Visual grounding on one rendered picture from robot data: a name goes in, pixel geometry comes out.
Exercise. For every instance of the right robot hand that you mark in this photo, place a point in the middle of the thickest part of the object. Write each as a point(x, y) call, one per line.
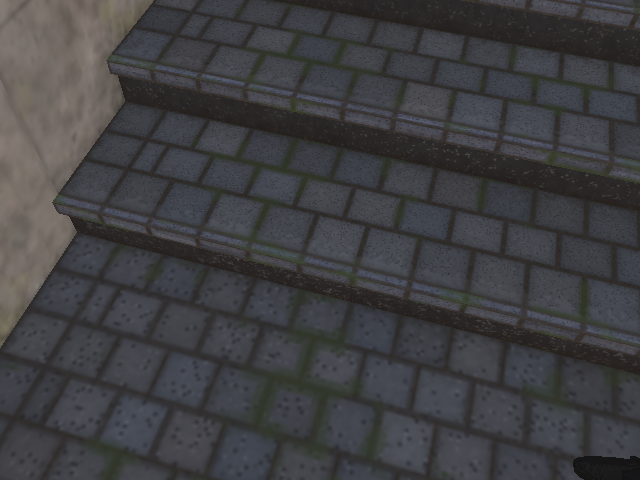
point(607, 468)

